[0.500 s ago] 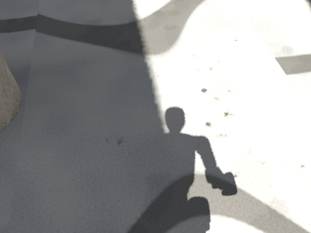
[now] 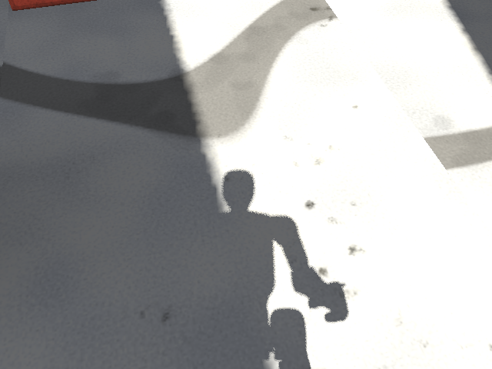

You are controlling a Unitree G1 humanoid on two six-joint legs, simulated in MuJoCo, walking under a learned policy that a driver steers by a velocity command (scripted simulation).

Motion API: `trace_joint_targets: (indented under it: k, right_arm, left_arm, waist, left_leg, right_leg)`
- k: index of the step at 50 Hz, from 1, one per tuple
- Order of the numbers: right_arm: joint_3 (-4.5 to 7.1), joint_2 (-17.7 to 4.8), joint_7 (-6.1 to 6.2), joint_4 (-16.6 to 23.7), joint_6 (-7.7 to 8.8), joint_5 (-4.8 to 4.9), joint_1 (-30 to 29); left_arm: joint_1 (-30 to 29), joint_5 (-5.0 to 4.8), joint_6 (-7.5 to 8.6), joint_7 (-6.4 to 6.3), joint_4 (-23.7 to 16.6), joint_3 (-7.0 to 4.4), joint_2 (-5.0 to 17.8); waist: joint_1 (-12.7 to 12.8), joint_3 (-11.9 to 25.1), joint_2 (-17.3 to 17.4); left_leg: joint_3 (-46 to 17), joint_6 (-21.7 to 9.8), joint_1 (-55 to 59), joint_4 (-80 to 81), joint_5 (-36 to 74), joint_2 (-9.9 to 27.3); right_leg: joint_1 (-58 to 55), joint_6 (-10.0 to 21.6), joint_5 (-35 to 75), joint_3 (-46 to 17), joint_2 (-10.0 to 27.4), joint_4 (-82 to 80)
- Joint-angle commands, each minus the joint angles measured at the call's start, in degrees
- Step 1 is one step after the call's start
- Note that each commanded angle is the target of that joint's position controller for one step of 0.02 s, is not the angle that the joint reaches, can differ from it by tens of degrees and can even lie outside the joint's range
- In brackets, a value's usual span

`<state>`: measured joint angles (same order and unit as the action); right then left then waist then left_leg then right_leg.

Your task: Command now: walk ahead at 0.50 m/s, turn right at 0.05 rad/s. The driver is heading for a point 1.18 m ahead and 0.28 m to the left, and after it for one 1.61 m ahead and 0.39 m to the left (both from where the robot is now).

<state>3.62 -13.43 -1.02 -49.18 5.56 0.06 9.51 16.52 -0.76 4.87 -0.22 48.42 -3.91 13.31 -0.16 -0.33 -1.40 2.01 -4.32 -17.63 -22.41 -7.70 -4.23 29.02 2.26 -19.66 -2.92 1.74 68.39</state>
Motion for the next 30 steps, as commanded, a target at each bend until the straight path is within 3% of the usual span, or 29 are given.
trace_joint_targets:
  k: [1, 4, 7, 10, 13, 15, 16, 17, 18, 19, 20, 21, 22, 23, 24, 26, 30]
  right_arm:
    - [1.01, -6.0, -0.05, 1.7, 0.9, 0.04, 1.3]
    - [1.69, -8.4, 0.76, 0.6, 0.68, 0.28, 3.5]
    - [1.82, -9.2, 0.85, -0.1, 0.31, 1.05, 6.1]
    - [1.81, -9.7, 0.71, -1.4, -0.07, 1.57, 9.7]
    - [1.77, -9.6, 0.84, -2.6, -0.84, 1.57, 12.8]
    - [2.06, -10.7, 1.08, -2.9, -1.38, 1.62, 12.5]
    - [1.99, -11.0, 1.19, -2.7, -1.69, 1.79, 11.5]
    - [1.69, -10.4, 1.25, -1.8, -1.76, 1.49, 9.8]
    - [0.44, -7.1, 1.27, 0.3, -1.47, 0.12, 8.7]
    - [-1.13, -1.8, 0.98, 0.1, -0.45, 1.16, 17.0]
    - [0.53, -8.3, 1.0, -0.7, 0.02, 2.24, 13.7]
    - [1.2, -9.9, 1.06, 0.8, 0.01, 2.7, 8.8]
    - [1.23, -9.0, 1.35, 1.1, -0.35, 2.4, 6.6]
    - [1.52, -8.3, 1.49, 1.3, -0.93, 1.75, 5.7]
    - [1.65, -7.2, 1.43, 1.2, -1.71, 1.81, 7.0]
    - [1.48, -5.1, 1.02, 1.5, -3.09, 1.91, 7.3]
    - [1.96, -4.9, 1.16, 2.9, -3.71, 1.47, 3.8]
  left_arm:
    - [-0.4, 0.35, 0.33, -0.68, -4.9, -1.19, 3.4]
    - [-5.9, 0.79, 0.29, -0.78, -6.4, -0.8, 2.7]
    - [-12.1, 0.33, 0.4, -0.36, -7.3, -0.25, 1.8]
    - [-17.9, -0.39, 0.35, 0.38, -8.9, -0.03, 2.5]
    - [-22.7, -0.59, 0.82, 1.55, -11.5, 0.04, 3.2]
    - [-20.9, -0.39, 1.38, 1.97, -11.7, -0.6, 5.1]
    - [-15.9, -0.1, 1.7, 1.87, -10.5, -1.3, 6.1]
    - [-6.5, 0.64, 1.93, 1.33, -7.5, -2.67, 9.4]
    - [5.1, 1.61, 1.95, 0.54, -6.0, -3.93, 14.4]
    - [6.7, 1.17, 1.46, 0.89, -4.8, -4.11, 15.8]
    - [6.6, 0.95, 0.99, 0.69, -5.4, -2.91, 10.5]
    - [2.5, 0.65, 0.95, 0.44, -5.9, -2.13, 8.5]
    - [-1.6, 0.84, 1.04, 0.51, -6.2, -1.54, 7.3]
    - [-4.4, 0.97, 1.19, 0.74, -6.0, -1.17, 5.9]
    - [-6.0, 1.34, 1.48, 0.86, -5.8, -1.01, 5.2]
    - [-6.7, 1.15, 1.94, 0.88, -4.8, -1.38, 5.6]
    - [-5.5, 1.74, 2.22, -0.09, -3.0, -2.0, 7.0]
  waist:
    - [0.8, 1.7, 5.1]
    - [-0.1, 1.4, 4.3]
    - [-2.1, 1.2, 4.5]
    - [-4.3, 0.0, 5.1]
    - [-5.2, -1.1, 5.2]
    - [-2.9, -0.4, 6.3]
    - [0.4, 2.1, 6.0]
    - [4.3, 7.9, 5.7]
    - [8.5, 17.2, -1.1]
    - [5.1, 24.6, -16.2]
    - [7.1, 21.2, -8.9]
    - [6.5, 13.2, -6.4]
    - [4.5, 8.9, -2.8]
    - [2.8, 5.5, -2.7]
    - [0.9, 3.8, -4.0]
    - [-0.7, 2.1, -4.0]
    - [-0.7, 0.2, -2.6]
  left_leg:
    - [-16.6, -11.4, 6.8, 13.5, 8.6, 16.7]
    - [-11.1, -10.2, 6.3, 14.1, 15.6, 15.0]
    - [-7.1, -7.5, 6.0, 13.4, 16.0, 12.6]
    - [-8.1, -7.3, 10.2, 12.4, 12.2, 14.2]
    - [-10.3, -6.9, 16.2, 9.5, 12.6, 17.2]
    - [-11.8, -6.0, 17.8, 5.6, 17.5, 17.9]
    - [-10.9, -5.3, 17.2, 0.4, 25.0, 16.6]
    - [-8.9, -3.7, 12.1, -9.5, 27.0, 13.3]
    - [-5.8, -1.2, -1.1, -27.9, 10.0, 8.7]
    - [-5.3, 1.3, -21.3, -44.2, -25.7, 2.3]
    - [-10.2, 1.6, -26.4, -50.1, -25.3, 4.9]
    - [-9.0, 1.6, -28.8, -50.7, -19.8, 7.0]
    - [-7.9, 2.1, -26.6, -48.9, -15.3, 9.2]
    - [-7.6, 2.4, -24.8, -46.5, -12.5, 10.6]
    - [-7.9, 2.5, -21.9, -45.3, -10.5, 11.7]
    - [-8.2, 2.7, -20.9, -44.2, -7.9, 12.2]
    - [-8.9, 3.8, -24.7, -37.2, 2.4, 11.6]
  right_leg:
    - [9.3, -1.1, 3.6, -1.0, 5.9, -5.1]
    - [9.6, -2.4, 13.3, 0.4, 6.1, -16.7]
    - [5.1, -2.2, 23.0, 1.9, 3.7, -28.8]
    - [4.8, -2.0, 25.3, 2.1, 2.6, -35.0]
    - [5.7, -0.1, 20.8, 2.1, 1.5, -39.2]
    - [0.6, 1.4, 16.3, 2.1, 0.2, -42.1]
    - [-6.8, 2.4, 16.4, 3.6, -1.2, -44.8]
    - [-20.8, 3.8, 18.8, 2.6, 0.3, -43.1]
    - [-39.5, 7.6, 24.9, -9.5, 12.5, -40.1]
    - [-55.2, 15.4, 18.0, -30.9, 24.1, -44.2]
    - [-51.5, 13.6, 9.3, -31.5, 22.2, -46.9]
    - [-43.6, 11.1, 9.7, -23.3, 20.3, -49.0]
    - [-35.5, 10.0, 11.9, -18.0, 17.9, -51.4]
    - [-29.2, 9.5, 13.0, -14.0, 16.2, -54.0]
    - [-24.7, 8.9, 13.4, -10.6, 14.9, -56.4]
    - [-21.1, 9.5, 15.3, -6.9, 14.9, -59.9]
    - [-21.6, 8.2, 22.6, 2.8, 13.4, -60.9]
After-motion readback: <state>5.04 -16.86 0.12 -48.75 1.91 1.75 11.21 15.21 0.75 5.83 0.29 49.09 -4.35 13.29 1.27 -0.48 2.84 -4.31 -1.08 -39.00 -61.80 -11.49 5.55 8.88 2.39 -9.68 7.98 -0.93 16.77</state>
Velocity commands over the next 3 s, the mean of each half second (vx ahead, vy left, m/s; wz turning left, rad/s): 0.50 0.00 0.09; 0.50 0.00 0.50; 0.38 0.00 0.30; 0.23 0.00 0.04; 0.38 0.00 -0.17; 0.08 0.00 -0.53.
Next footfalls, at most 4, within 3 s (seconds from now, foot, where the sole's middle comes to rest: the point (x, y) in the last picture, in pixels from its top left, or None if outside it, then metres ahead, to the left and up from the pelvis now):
0.34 right None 0.36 -0.16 -0.78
0.90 left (200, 331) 0.58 0.15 -0.78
1.38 right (219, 222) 0.94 0.11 -0.78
1.70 left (151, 270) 0.77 0.31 -0.78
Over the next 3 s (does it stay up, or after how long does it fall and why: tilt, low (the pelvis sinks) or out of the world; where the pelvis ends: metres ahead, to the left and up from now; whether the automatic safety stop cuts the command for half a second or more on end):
stays up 1.06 0.31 0.00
